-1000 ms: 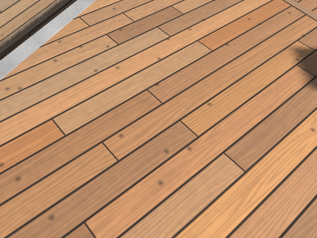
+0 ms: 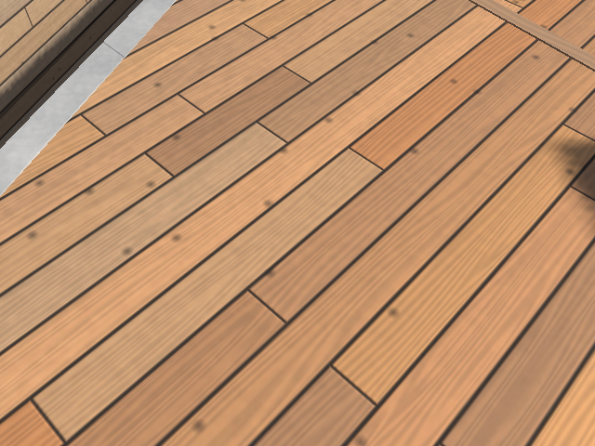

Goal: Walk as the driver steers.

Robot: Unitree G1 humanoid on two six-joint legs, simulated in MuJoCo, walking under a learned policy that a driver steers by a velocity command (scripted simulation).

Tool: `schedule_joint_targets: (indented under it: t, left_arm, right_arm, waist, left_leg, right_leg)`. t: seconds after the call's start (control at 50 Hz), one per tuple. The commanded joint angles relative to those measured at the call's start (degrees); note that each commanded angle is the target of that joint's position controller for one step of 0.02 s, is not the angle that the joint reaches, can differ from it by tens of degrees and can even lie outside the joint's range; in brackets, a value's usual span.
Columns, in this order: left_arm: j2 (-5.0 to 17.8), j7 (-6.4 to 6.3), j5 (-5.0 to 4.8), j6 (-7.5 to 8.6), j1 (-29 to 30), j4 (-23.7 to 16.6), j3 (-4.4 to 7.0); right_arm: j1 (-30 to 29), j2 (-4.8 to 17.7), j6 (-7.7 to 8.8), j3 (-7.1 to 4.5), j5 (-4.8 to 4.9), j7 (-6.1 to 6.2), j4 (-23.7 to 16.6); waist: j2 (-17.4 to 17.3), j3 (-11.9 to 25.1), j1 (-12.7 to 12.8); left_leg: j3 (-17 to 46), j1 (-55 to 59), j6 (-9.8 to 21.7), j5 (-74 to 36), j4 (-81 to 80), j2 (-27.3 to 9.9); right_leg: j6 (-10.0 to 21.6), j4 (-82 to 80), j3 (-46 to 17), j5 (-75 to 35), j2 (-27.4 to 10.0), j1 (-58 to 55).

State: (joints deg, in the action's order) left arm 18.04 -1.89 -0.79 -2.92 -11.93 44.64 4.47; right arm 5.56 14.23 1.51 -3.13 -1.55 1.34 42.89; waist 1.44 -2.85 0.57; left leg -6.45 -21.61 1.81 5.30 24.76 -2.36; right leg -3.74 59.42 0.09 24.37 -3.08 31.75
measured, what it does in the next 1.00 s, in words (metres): steps on the spot, turning right: right foot, then left foot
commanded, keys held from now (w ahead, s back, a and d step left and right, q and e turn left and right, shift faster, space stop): e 0.68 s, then no key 0.32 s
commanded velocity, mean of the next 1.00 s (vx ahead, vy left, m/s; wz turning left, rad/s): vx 0.02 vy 0.00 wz -0.49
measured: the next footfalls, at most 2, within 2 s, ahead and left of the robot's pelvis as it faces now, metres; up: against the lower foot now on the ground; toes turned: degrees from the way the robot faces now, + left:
right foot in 0.16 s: +0.06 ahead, -0.13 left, +0.00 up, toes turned -9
left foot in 0.64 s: +0.12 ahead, +0.08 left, +0.00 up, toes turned -28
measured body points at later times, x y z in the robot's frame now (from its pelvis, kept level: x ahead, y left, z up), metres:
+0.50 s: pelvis +0.02 -0.04 +0.01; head +0.05 -0.07 +0.46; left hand +0.24 +0.20 -0.07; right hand +0.10 -0.35 -0.11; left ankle +0.09 +0.12 -0.69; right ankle +0.02 -0.13 -0.74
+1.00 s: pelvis +0.03 -0.03 +0.00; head +0.05 -0.04 +0.45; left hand +0.29 +0.13 -0.10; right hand +0.00 -0.32 -0.11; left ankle +0.09 +0.10 -0.74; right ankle -0.05 -0.14 -0.74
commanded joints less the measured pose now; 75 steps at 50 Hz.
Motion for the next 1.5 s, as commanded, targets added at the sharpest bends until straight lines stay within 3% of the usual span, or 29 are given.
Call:
schedule_joint_targets:
  t: [0.02, 0.1, 0.14, 0.16, 0.18, 0.2, 0.22, 0.26, 0.32, 0.5, 0.6, 0.62, 0.64, 0.66, 0.68, 0.7, 0.74, 0.88, 0.98, 1.0, 1.02, 1.04, 1.08, 1.1, 1.32, 1.36, 1.4, 1.46, 1.5]
  left_arm:
    - [2.3, 0.61, 0.33, -0.34, -4.8, -3.2, 0.47]
    - [3.9, 1.96, 0.36, -0.70, -3.2, -4.9, 1.15]
    - [4.4, 2.22, 0.71, -0.68, -6.1, -3.9, 1.83]
    - [6.4, 1.87, 1.12, -0.63, -7.8, -3.7, 2.58]
    - [13.1, 0.65, 1.14, -0.57, -7.6, -5.4, 3.86]
    - [15.5, 1.06, 2.92, 0.60, -6.4, -7.4, 3.84]
    - [13.8, 1.43, 3.50, 1.96, -4.7, -7.6, 3.52]
    - [9.8, 1.00, 1.25, 2.98, 1.3, -8.7, 2.52]
    - [7.2, 0.08, 0.92, 2.79, 1.7, -9.5, 1.37]
    - [9.7, -0.35, 0.53, 1.41, -0.1, -11.3, 2.64]
    - [9.3, 0.02, -0.66, 0.59, 3.2, -12.9, 2.62]
    - [8.8, -0.19, -1.02, 0.40, 4.0, -13.4, 2.47]
    - [6.5, -0.27, -0.57, 0.37, 2.6, -13.8, 1.86]
    - [3.8, 0.05, -0.34, 0.73, -1.4, -14.5, 1.26]
    - [8.9, 0.16, 0.35, 1.43, -0.7, -14.4, 2.77]
    - [11.7, 0.26, 0.15, 1.47, -1.0, -13.1, 3.88]
    - [9.3, 0.00, 0.28, 0.43, -2.0, -11.2, 3.66]
    - [2.2, 0.60, 0.54, 0.61, 3.4, -13.6, 0.38]
    - [3.3, 1.07, 0.50, 0.81, -1.1, -11.2, 0.70]
    - [5.2, 0.78, 0.94, 0.83, -1.2, -11.7, 0.85]
    - [9.6, 0.09, 1.57, 0.65, -2.2, -12.5, 1.50]
    - [6.5, 0.65, 2.30, 0.95, 1.6, -12.1, 0.39]
    - [2.2, 1.56, 2.49, 2.13, 4.3, -12.1, -0.61]
    - [3.3, 1.66, 2.51, 2.44, 3.5, -11.9, -0.45]
    - [2.3, 1.28, 1.75, 2.79, 1.4, -9.8, -0.98]
    - [4.8, 1.05, 1.18, 2.25, -0.6, -9.2, -0.06]
    - [7.1, 0.93, 0.64, 2.43, -3.8, -8.2, 0.59]
    - [6.2, 0.74, 0.03, 4.10, -4.2, -7.4, 0.53]
    - [5.7, 0.92, -0.86, 4.10, 1.1, -8.5, 0.37]
  right_arm:
    - [-4.2, 9.4, 0.52, -2.55, 0.48, 0.73, -3.6]
    - [-3.4, 11.1, -0.56, -3.09, 1.77, 0.65, -2.1]
    - [-2.7, 10.3, -1.30, -3.03, 2.65, 0.65, -1.0]
    - [-0.1, 8.3, -1.77, -2.70, 2.64, 0.46, 0.3]
    - [2.0, 4.9, -2.01, -1.86, 0.53, -0.04, -0.7]
    - [-4.5, 6.9, -1.73, -2.48, 0.32, 0.53, -3.4]
    - [-6.7, 8.6, -1.77, -3.04, 1.23, 0.94, -3.8]
    - [-3.1, 9.2, -2.22, -3.78, 1.09, 1.90, -1.3]
    - [-1.2, 8.6, -1.81, -3.95, 1.00, 1.81, -0.9]
    - [-3.5, 7.2, -0.36, -2.71, 2.04, 0.09, -2.2]
    - [0.8, 8.1, 0.80, -3.01, 2.33, -1.17, -1.7]
    - [3.0, 8.9, 0.94, -3.36, 2.10, -1.30, -1.0]
    - [4.8, 12.0, 0.73, -4.19, 1.29, -1.06, -1.0]
    - [2.8, 16.7, -0.09, -4.98, 0.32, -0.58, -1.5]
    - [2.9, 14.2, 0.01, -4.52, -0.79, -0.73, -2.3]
    - [0.6, 11.3, 0.17, -3.58, -0.50, -0.54, -3.5]
    - [-2.6, 8.5, -0.04, -2.67, 1.14, -0.26, -4.1]
    - [0.5, 10.4, -1.35, -2.56, 1.31, 0.05, -2.9]
    - [2.7, 10.2, -1.51, -1.77, 2.97, -0.75, -1.2]
    - [4.9, 8.7, -0.85, -1.09, 2.33, -1.03, -0.4]
    - [6.2, 5.8, 0.01, 0.06, -0.20, -1.64, -1.2]
    - [5.5, 4.4, 0.25, 0.52, 0.12, -1.49, -1.5]
    - [2.2, 7.5, -0.09, 0.04, 0.13, -1.15, -0.7]
    - [2.2, 8.0, -0.44, -0.09, 0.36, -0.92, 0.1]
    - [5.5, 7.5, -0.65, 0.12, 0.94, -0.34, 5.3]
    - [5.1, 7.3, -0.54, 0.03, 1.60, -0.15, 5.6]
    - [1.7, 7.1, 0.48, 0.02, 2.28, -0.32, 3.7]
    - [2.0, 7.4, 2.72, -0.28, 3.54, -1.60, 3.0]
    - [7.7, 6.9, 3.84, -0.29, 3.71, -2.67, 5.7]
  waist:
    - [-9.3, 10.1, 1.4]
    - [-9.4, 9.7, 1.3]
    - [-7.5, 9.2, 2.7]
    - [-1.7, 6.7, 2.7]
    - [16.7, 4.7, -0.2]
    - [15.7, 4.8, 2.7]
    - [10.1, 4.7, 2.6]
    - [5.8, 5.0, -0.6]
    - [6.0, 7.8, -1.5]
    - [7.8, 8.0, 1.0]
    - [7.9, 9.2, -1.4]
    - [7.1, 9.4, -2.5]
    - [1.6, 11.0, -1.8]
    - [-15.1, 9.4, 2.4]
    - [-16.3, 8.7, 0.2]
    - [-11.0, 7.6, 0.8]
    - [-8.5, 5.6, 1.4]
    - [-12.3, 7.1, -2.0]
    - [-10.8, 6.1, -0.1]
    - [-7.7, 7.5, -0.7]
    - [4.6, 11.0, -2.8]
    - [11.1, 10.1, -3.9]
    - [6.9, 7.1, -2.3]
    - [6.6, 5.6, -1.6]
    - [0.7, 4.6, -1.5]
    - [3.6, 2.7, 0.0]
    - [8.0, -2.3, 1.7]
    - [10.0, -3.4, 0.6]
    - [7.0, -1.6, -3.5]
  left_leg:
    - [8.1, 3.7, 12.1, -4.8, -10.9, -15.4]
    - [6.5, 6.4, 9.8, 0.1, -8.5, -16.9]
    - [3.5, 4.5, 5.7, 6.2, -3.0, -14.7]
    - [-0.1, 0.0, 1.2, 12.1, 5.2, -11.2]
    - [-6.2, -14.6, -5.4, 28.2, 24.8, -2.4]
    - [4.2, -20.0, -5.7, 33.5, 35.4, 2.6]
    - [8.2, -20.1, -4.4, 28.6, 39.7, 1.6]
    - [9.8, -19.7, -3.5, 19.0, 39.8, 0.2]
    - [9.9, -16.0, -4.6, 13.4, 41.0, 1.7]
    - [11.2, -7.2, -6.1, 14.8, 18.2, 4.1]
    - [10.8, 2.6, -4.2, 10.1, 1.9, 5.1]
    - [10.6, 8.2, -3.2, 3.0, -4.4, 3.6]
    - [16.5, 16.0, -0.2, -1.6, -5.5, -4.7]
    - [29.2, 20.7, 7.6, -16.2, -5.5, -16.3]
    - [35.5, 17.3, 14.9, -19.1, -6.8, -22.7]
    - [30.7, 15.3, 14.4, -17.3, -6.3, -20.1]
    - [21.9, 14.2, 10.2, -13.5, -5.1, -13.3]
    - [14.3, 15.9, 11.0, -16.5, -4.4, -10.8]
    - [14.1, 11.2, 7.7, -12.2, -0.7, -9.7]
    - [13.2, 7.0, 3.6, -6.7, 0.7, -8.3]
    - [8.1, 1.7, -1.0, 6.9, 8.5, -3.5]
    - [6.9, 4.2, -3.5, 16.5, 5.0, -1.6]
    - [6.4, 8.0, -5.0, 7.2, 3.0, -1.3]
    - [6.1, 8.5, -5.0, 5.4, 3.1, -1.1]
    - [5.3, 10.7, -5.1, 5.5, 1.4, -0.8]
    - [1.8, 5.6, -4.4, 15.8, 7.5, 2.2]
    - [2.5, -3.0, -2.5, 20.3, 14.3, 2.5]
    - [6.9, -7.4, 2.1, 25.3, 18.4, -0.9]
    - [4.7, 5.0, 4.3, 17.1, 6.7, 0.1]
  right_leg:
    - [1.2, -6.5, 0.3, -5.2, -1.6, -8.7]
    - [3.8, -16.1, 2.7, -6.2, -0.6, -13.1]
    - [6.6, -25.6, 4.4, -10.8, 2.0, -19.7]
    - [9.2, -33.3, -1.1, -15.6, 0.2, -22.7]
    - [15.9, -38.8, -22.4, -31.0, -14.8, -28.2]
    - [23.9, -42.8, -31.2, -29.3, -19.5, -21.8]
    - [22.1, -43.9, -27.3, -23.1, -16.4, -20.3]
    - [15.7, -42.6, -20.7, -18.4, -11.5, -20.5]
    - [15.2, -41.1, -17.6, -25.5, -8.8, -20.9]
    - [17.0, -38.2, -24.0, -25.7, -7.6, -22.5]
    - [14.9, -34.1, -28.7, -31.4, -4.9, -22.8]
    - [12.8, -32.5, -27.7, -27.4, -3.0, -20.2]
    - [9.8, -26.3, -24.1, -15.8, 0.5, -13.7]
    - [5.9, -15.2, -12.4, 7.0, 10.6, -1.2]
    - [3.0, -1.9, -9.7, 13.7, 9.1, 3.5]
    - [1.9, 5.2, -10.3, 9.9, 7.0, 2.9]
    - [-0.1, 9.9, -9.7, 4.0, 6.8, 3.4]
    - [-1.6, -11.6, -3.1, 1.2, 3.5, -6.4]
    - [2.1, -39.8, 0.9, -15.8, 4.7, -22.5]
    - [3.8, -40.4, -4.3, -23.6, 1.0, -29.7]
    - [7.5, -37.1, -14.9, -40.9, -9.3, -35.7]
    - [13.7, -37.1, -16.5, -36.0, -12.3, -26.3]
    - [10.2, -37.7, -11.9, -19.4, -5.2, -22.7]
    - [8.6, -37.8, -10.6, -17.0, -3.4, -21.3]
    - [7.6, -36.5, -8.4, -14.3, -0.7, -20.9]
    - [10.3, -40.5, -12.5, 7.0, -2.3, -20.1]
    - [14.8, -46.9, -23.1, 20.5, -8.6, -19.1]
    - [16.9, -47.9, -27.8, 15.5, -13.1, -20.9]
    - [14.1, -45.5, -20.3, 8.6, -9.4, -15.8]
